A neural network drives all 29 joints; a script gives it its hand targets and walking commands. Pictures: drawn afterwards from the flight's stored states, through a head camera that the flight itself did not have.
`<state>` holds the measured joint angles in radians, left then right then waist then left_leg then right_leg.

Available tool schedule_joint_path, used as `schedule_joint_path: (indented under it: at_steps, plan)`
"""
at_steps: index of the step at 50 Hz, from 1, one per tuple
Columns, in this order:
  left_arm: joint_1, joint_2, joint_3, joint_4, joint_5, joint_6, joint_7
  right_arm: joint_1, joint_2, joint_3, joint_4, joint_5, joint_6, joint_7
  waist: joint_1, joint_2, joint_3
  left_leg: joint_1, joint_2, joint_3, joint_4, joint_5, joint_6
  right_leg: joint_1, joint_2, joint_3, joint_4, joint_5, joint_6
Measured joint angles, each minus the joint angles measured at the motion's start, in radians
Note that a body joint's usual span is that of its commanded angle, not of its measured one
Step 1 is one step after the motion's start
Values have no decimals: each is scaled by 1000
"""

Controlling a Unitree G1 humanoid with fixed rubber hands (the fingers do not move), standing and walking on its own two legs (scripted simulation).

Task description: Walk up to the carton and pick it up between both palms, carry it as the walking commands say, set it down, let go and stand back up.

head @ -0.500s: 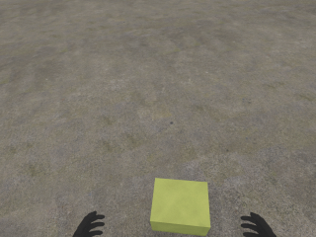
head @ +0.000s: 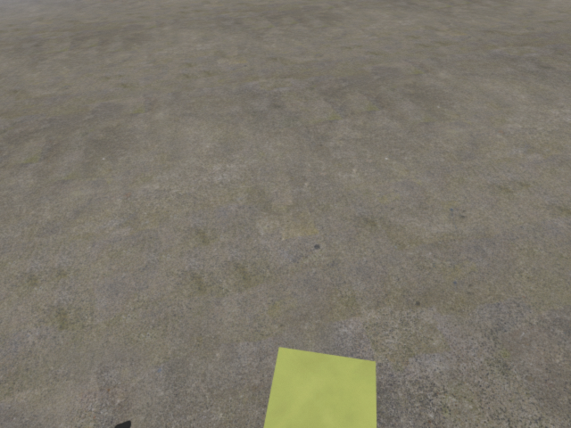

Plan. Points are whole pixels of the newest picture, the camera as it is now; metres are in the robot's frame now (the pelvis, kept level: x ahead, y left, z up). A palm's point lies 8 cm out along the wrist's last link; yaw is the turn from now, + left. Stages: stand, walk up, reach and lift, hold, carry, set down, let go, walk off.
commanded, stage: stand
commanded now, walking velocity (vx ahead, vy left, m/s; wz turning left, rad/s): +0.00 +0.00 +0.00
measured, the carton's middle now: (321, 404) +0.41 -0.04 -0.68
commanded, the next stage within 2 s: none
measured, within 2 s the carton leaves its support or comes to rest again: neither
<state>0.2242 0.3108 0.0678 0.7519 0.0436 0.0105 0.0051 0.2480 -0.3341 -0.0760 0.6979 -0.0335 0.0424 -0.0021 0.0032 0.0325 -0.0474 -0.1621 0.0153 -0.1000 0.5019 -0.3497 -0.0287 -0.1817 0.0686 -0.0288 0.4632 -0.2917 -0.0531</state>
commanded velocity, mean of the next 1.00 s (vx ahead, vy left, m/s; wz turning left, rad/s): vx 0.00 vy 0.00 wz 0.00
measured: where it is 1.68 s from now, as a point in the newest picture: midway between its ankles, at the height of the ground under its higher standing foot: outside the picture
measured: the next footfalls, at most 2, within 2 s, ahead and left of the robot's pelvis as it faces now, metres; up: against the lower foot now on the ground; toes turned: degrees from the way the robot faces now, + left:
none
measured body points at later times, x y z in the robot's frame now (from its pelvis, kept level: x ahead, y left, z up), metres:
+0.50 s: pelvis -0.02 +0.03 +0.01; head -0.04 +0.03 +0.46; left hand +0.09 +0.32 -0.11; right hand +0.07 -0.27 -0.10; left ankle -0.05 +0.14 -0.74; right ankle -0.03 -0.09 -0.74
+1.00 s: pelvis -0.04 +0.04 +0.01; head -0.06 +0.04 +0.46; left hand +0.03 +0.34 -0.12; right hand +0.04 -0.27 -0.11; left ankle -0.05 +0.14 -0.74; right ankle -0.03 -0.09 -0.74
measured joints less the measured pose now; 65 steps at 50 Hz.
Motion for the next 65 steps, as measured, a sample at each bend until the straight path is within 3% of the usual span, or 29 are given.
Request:
schedule_joint_path:
  at_steps: [34,65]
  plan:
    - [-28,40,-49,216,-13,-23,-8,-21,-19,63,218,6,-59,-10,-1,-29,12,35,-49,45,-97,99,49,21,-55,46,-79,93,54]
    - [-50,56,-75,312,-25,-27,-5,-73,-33,76,329,21,-56,-4,6,-33,38,47,-58,34,-132,131,51,37,-66,41,-111,118,60]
